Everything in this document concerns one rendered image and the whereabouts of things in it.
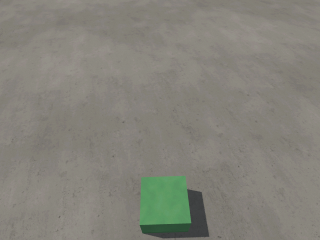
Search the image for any carton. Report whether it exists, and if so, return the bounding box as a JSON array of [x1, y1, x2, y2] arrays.
[[139, 176, 191, 234]]

